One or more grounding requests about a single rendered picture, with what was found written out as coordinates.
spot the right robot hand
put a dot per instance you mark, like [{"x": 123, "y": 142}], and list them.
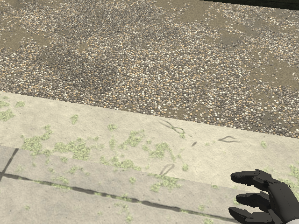
[{"x": 279, "y": 206}]

